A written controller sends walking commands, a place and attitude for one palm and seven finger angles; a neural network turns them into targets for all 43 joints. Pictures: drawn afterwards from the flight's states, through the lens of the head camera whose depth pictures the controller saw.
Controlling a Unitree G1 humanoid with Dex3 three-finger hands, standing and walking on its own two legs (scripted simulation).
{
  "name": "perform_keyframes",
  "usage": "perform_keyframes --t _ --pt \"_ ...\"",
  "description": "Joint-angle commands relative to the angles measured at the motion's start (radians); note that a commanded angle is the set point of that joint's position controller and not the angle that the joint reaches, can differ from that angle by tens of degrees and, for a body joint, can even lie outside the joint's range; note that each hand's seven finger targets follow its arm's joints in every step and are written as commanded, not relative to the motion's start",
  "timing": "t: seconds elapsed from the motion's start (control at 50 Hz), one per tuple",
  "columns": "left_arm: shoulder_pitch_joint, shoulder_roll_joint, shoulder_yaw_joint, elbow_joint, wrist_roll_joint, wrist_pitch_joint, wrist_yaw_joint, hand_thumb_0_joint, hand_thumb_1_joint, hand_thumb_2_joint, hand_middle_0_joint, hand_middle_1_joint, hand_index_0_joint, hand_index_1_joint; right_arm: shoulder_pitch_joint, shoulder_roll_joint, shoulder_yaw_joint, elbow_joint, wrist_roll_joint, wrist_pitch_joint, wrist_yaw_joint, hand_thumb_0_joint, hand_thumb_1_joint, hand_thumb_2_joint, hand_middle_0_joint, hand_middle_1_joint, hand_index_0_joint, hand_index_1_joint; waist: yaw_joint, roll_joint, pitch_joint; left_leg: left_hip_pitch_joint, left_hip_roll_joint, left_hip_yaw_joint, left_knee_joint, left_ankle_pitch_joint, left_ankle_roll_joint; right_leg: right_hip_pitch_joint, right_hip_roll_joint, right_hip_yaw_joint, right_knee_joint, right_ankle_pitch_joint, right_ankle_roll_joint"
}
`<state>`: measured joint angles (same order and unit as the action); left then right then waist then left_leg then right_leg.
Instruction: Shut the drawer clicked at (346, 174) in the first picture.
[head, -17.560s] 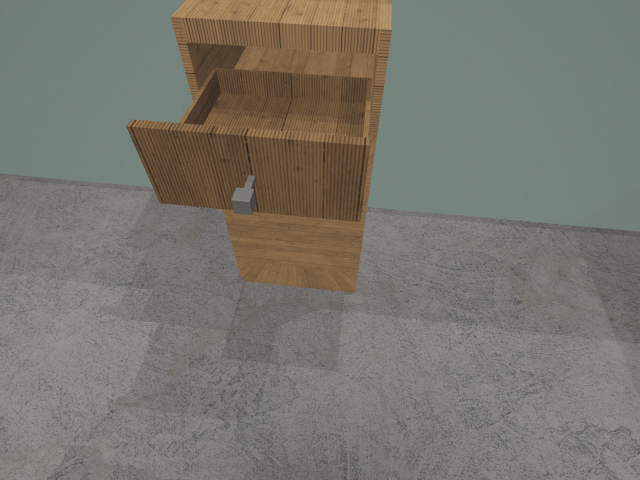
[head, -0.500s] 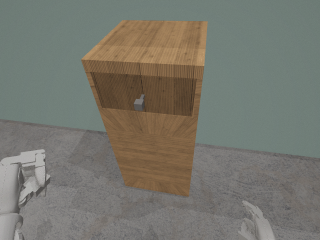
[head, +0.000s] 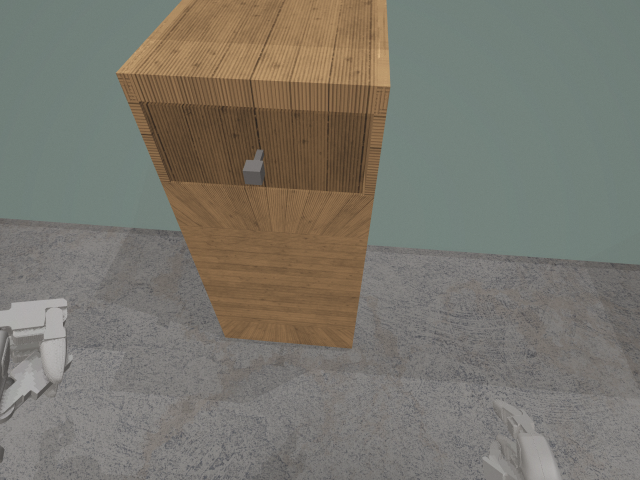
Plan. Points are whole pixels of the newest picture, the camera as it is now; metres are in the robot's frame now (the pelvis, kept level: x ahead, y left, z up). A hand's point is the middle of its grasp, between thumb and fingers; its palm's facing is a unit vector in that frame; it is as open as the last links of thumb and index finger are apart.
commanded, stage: step back with the hand held close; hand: left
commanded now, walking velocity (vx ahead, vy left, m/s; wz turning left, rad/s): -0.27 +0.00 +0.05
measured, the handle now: (256, 165) +0.60 +0.16 +0.03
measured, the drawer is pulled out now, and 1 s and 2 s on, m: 0.00 0.00 0.00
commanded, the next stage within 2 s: stop stepping back and stand still in 1.04 s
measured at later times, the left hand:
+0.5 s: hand out of the picture +0.13 +0.25 +0.17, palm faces +0.40 -0.75 -0.53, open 3.3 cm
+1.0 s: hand out of the picture +0.04 +0.27 +0.18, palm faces +0.43 -0.79 -0.44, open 3.3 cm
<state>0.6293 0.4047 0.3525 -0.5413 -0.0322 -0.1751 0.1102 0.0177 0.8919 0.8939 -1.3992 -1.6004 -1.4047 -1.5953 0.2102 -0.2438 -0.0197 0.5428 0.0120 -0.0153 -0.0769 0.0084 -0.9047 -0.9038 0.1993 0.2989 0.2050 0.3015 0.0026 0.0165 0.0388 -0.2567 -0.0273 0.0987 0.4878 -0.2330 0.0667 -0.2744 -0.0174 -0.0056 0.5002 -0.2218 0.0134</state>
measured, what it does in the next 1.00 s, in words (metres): walks backwards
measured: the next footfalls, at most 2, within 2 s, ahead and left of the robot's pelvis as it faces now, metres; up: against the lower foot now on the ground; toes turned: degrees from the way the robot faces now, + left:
right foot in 1.10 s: -0.23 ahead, -0.15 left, +0.00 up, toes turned -1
left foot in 1.50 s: -0.16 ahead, +0.14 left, +0.00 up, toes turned -4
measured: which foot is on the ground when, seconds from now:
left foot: down 0.00-1.00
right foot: down 0.00-0.82, up 0.84-1.00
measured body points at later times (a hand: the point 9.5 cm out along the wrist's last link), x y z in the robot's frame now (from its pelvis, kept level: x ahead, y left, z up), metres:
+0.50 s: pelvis -0.06 +0.00 -0.01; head -0.03 +0.01 +0.44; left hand +0.10 +0.29 +0.19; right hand +0.13 -0.24 -0.08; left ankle +0.02 +0.08 -0.74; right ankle -0.02 -0.13 -0.74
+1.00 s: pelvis -0.14 +0.01 +0.00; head -0.12 +0.05 +0.44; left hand +0.01 +0.31 +0.20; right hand +0.04 -0.21 -0.07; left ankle +0.02 +0.08 -0.74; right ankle -0.23 -0.14 -0.68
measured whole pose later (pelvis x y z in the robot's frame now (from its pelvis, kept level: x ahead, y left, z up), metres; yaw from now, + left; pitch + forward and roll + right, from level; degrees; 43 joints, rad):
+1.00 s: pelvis -0.14 +0.01 +0.00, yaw +3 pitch +2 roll -6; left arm 0.60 0.43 0.43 -0.63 -0.04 -0.29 0.14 0.02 0.89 0.89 -1.40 -1.60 -1.41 -1.60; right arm 0.22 -0.17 -0.02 0.62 -0.01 -0.13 -0.05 0.01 -0.90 -0.90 0.20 0.30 0.21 0.30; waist 0.01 0.03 -0.01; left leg -0.49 0.04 0.02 0.42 0.02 0.08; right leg -0.27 0.10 0.00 0.86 -0.52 -0.01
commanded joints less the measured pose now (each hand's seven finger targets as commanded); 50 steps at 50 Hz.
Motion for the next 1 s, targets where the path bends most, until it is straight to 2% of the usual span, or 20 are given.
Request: perform_keyframes --t 0.0,0.1,0.2,0.26,0.32,0.34,0.4,0.44,0.48,0.52,0.6,0.66,0.7,0.74,0.76,0.8,0.82,0.86,0.92,0.98 --pt "-0.01 0.142 0.141 -0.218 0.003 -0.083 0.036 0.0 0.9 0.9 -1.4 -1.6 -1.4 -1.6 -0.102 -0.114 -0.041 -0.169 -0.004 -0.072 -0.006 0.0 -0.9 -0.9 0.2 0.3 0.2 0.3 0.013 0.079 -0.118 -0.204 0.176 -0.212 -0.188 -0.016 0.028 0.21 -0.014 0.06 0.087 0.175 -0.01" --pt "-0.035 0.127 0.136 -0.211 0.012 -0.096 0.04 0.0 0.9 0.9 -1.4 -1.6 -1.4 -1.6 -0.083 -0.118 -0.044 -0.166 -0.001 -0.092 -0.005 0.0 -0.9 -0.9 0.2 0.3 0.2 0.3 -0.001 0.007 -0.08 -0.327 0.156 -0.222 -0.175 -0.253 0.037 0.22 -0.026 0.101 0.068 0.119 -0.016" --pt "-0.054 0.138 0.126 -0.237 0.009 -0.111 0.049 0.0 0.9 0.9 -1.4 -1.6 -1.4 -1.6 -0.07 -0.11 -0.044 -0.151 -0.009 -0.103 0.0 0.0 -0.9 -0.9 0.2 0.3 0.2 0.3 -0.016 -0.079 -0.07 -0.18 0.087 -0.187 -0.025 -0.261 0.005 -0.011 -0.102 0.202 -0.132 -0.124 -0.063" --pt "-0.04 0.15 0.139 -0.268 0.008 -0.123 0.058 0.0 0.9 0.9 -1.4 -1.6 -1.4 -1.6 -0.078 -0.112 -0.038 -0.147 -0.013 -0.11 -0.003 0.0 -0.9 -0.9 0.2 0.3 0.2 0.3 -0.015 -0.006 -0.096 -0.159 0.113 -0.223 -0.087 -0.212 0.008 -0.002 -0.067 0.142 -0.08 -0.079 -0.048" --pt "-0.042 0.145 0.16 -0.267 0.031 -0.137 0.059 0.0 0.9 0.9 -1.4 -1.6 -1.4 -1.6 -0.108 -0.129 -0.039 -0.164 -0.014 -0.125 -0.012 0.0 -0.9 -0.9 0.2 0.3 0.2 0.3 0.0 0.182 -0.083 -0.426 0.229 -0.352 -0.312 -0.47 0.062 0.241 0.043 0.05 0.159 -0.027 0.002" --pt "-0.042 0.148 0.17 -0.262 0.039 -0.139 0.058 0.0 0.9 0.9 -1.4 -1.6 -1.4 -1.6 -0.101 -0.121 -0.039 -0.163 -0.013 -0.128 -0.012 0.0 -0.9 -0.9 0.2 0.3 0.2 0.3 0.006 0.184 -0.085 -0.462 0.251 -0.37 -0.328 -0.476 0.069 0.28 0.062 0.038 0.22 0.019 0.006" --pt "-0.004 0.152 0.184 -0.237 0.03 -0.147 0.046 0.0 0.9 0.9 -1.4 -1.6 -1.4 -1.6 -0.09 -0.112 -0.048 -0.163 -0.009 -0.134 -0.009 0.0 -0.9 -0.9 0.2 0.3 0.2 0.3 0.004 0.057 -0.089 -0.413 0.211 -0.317 -0.212 -0.267 0.064 0.262 0.054 0.08 0.159 0.147 -0.003" --pt "-0.019 0.149 0.178 -0.242 0.023 -0.157 0.033 0.0 0.9 0.9 -1.4 -1.6 -1.4 -1.6 -0.099 -0.116 -0.048 -0.152 -0.015 -0.137 -0.006 0.0 -0.9 -0.9 0.2 0.3 0.2 0.3 -0.001 0.044 -0.104 -0.372 0.179 -0.277 -0.174 -0.189 0.049 0.242 0.034 0.127 0.124 0.216 -0.01" --pt "-0.027 0.144 0.165 -0.263 0.017 -0.163 0.027 0.0 0.9 0.9 -1.4 -1.6 -1.4 -1.6 -0.08 -0.117 -0.053 -0.14 -0.014 -0.135 -0.001 0.0 -0.9 -0.9 0.2 0.3 0.2 0.3 -0.006 0.039 -0.174 -0.252 0.15 -0.231 -0.105 -0.041 0.028 0.195 0.009 0.161 0.095 0.328 -0.021" --pt "-0.02 0.158 0.166 -0.273 0.012 -0.159 0.024 0.0 0.9 0.9 -1.4 -1.6 -1.4 -1.6 -0.086 -0.111 -0.056 -0.135 -0.016 -0.13 0.001 0.0 -0.9 -0.9 0.2 0.3 0.2 0.3 -0.005 0.0 -0.221 -0.162 0.139 -0.207 -0.06 0.025 0.014 0.144 -0.014 0.181 0.059 0.338 -0.024" --pt "-0.029 0.179 0.174 -0.279 0.01 -0.164 0.026 0.0 0.9 0.9 -1.4 -1.6 -1.4 -1.6 -0.095 -0.109 -0.059 -0.144 -0.014 -0.11 0.004 0.0 -0.9 -0.9 0.2 0.3 0.2 0.3 -0.018 -0.03 -0.147 -0.193 0.1 -0.193 -0.003 -0.225 0.005 0.013 -0.062 0.261 -0.069 0.038 -0.053" --pt "-0.031 0.191 0.181 -0.256 -0.002 -0.17 0.044 0.0 0.9 0.9 -1.4 -1.6 -1.4 -1.6 -0.077 -0.088 -0.057 -0.12 -0.017 -0.095 0.006 0.0 -0.9 -0.9 0.2 0.3 0.2 0.3 -0.028 -0.1 -0.103 -0.058 0.047 -0.165 0.156 -0.176 -0.036 -0.22 -0.15 0.306 -0.195 -0.142 -0.111" --pt "-0.031 0.185 0.169 -0.253 -0.007 -0.174 0.054 0.0 0.9 0.9 -1.4 -1.6 -1.4 -1.6 -0.07 -0.084 -0.057 -0.11 -0.014 -0.086 0.009 0.0 -0.9 -0.9 0.2 0.3 0.2 0.3 -0.038 -0.097 -0.121 0.009 0.04 -0.161 0.186 -0.12 -0.042 -0.267 -0.169 0.27 -0.191 -0.099 -0.118" --pt "-0.019 0.188 0.178 -0.249 -0.004 -0.179 0.057 0.0 0.9 0.9 -1.4 -1.6 -1.4 -1.6 -0.08 -0.095 -0.058 -0.115 -0.012 -0.088 0.003 0.0 -0.9 -0.9 0.2 0.3 0.2 0.3 -0.039 -0.037 -0.112 0.001 0.089 -0.232 0.069 -0.153 -0.018 -0.276 -0.095 0.192 -0.112 -0.113 -0.081" --pt "-0.018 0.188 0.179 -0.268 0.0 -0.187 0.055 0.0 0.9 0.9 -1.4 -1.6 -1.4 -1.6 -0.09 -0.108 -0.056 -0.129 -0.012 -0.096 -0.001 0.0 -0.9 -0.9 0.2 0.3 0.2 0.3 -0.037 0.049 -0.107 -0.075 0.147 -0.299 -0.049 -0.245 0.009 -0.219 -0.028 0.142 -0.028 -0.149 -0.05" --pt "-0.043 0.182 0.21 -0.288 0.027 -0.193 0.047 0.0 0.9 0.9 -1.4 -1.6 -1.4 -1.6 -0.126 -0.139 -0.058 -0.148 -0.026 -0.132 -0.008 0.0 -0.9 -0.9 0.2 0.3 0.2 0.3 -0.014 0.308 -0.121 -0.508 0.369 -0.556 -0.43 -0.631 0.109 0.182 0.145 0.045 0.433 -0.134 0.007" --pt "-0.075 0.2 0.21 -0.308 0.025 -0.19 0.045 0.0 0.9 0.9 -1.4 -1.6 -1.4 -1.6 -0.121 -0.116 -0.06 -0.138 -0.026 -0.14 -0.009 0.0 -0.9 -0.9 0.2 0.3 0.2 0.3 -0.017 0.272 -0.133 -0.512 0.398 -0.571 -0.45 -0.563 0.119 0.174 0.141 0.073 0.583 -0.18 0.006" --pt "-0.026 0.178 0.203 -0.273 0.01 -0.182 0.044 0.0 0.9 0.9 -1.4 -1.6 -1.4 -1.6 -0.104 -0.109 -0.073 -0.109 -0.025 -0.155 0.01 0.0 -0.9 -0.9 0.2 0.3 0.2 0.3 0.006 0.149 -0.158 -0.362 0.355 -0.431 -0.371 -0.422 0.092 0.083 0.139 0.064 0.628 -0.241 -0.003" --pt "-0.028 0.153 0.152 -0.306 -0.014 -0.172 0.046 0.0 0.9 0.9 -1.4 -1.6 -1.4 -1.6 -0.1 -0.091 -0.06 -0.091 -0.028 -0.177 0.022 0.0 -0.9 -0.9 0.2 0.3 0.2 0.3 0.012 0.193 -0.164 -0.196 0.293 -0.333 -0.379 -0.337 0.033 0.053 0.114 -0.006 0.403 -0.311 -0.019" --pt "-0.053 0.148 0.111 -0.289 -0.033 -0.176 0.035 0.0 0.9 0.9 -1.4 -1.6 -1.4 -1.6 -0.067 -0.071 -0.049 -0.038 -0.041 -0.181 0.03 0.0 -0.9 -0.9 0.2 0.3 0.2 0.3 0.008 0.211 -0.222 0.011 0.267 -0.28 -0.392 -0.227 -0.074 0.058 0.105 -0.049 0.028 -0.384 -0.056"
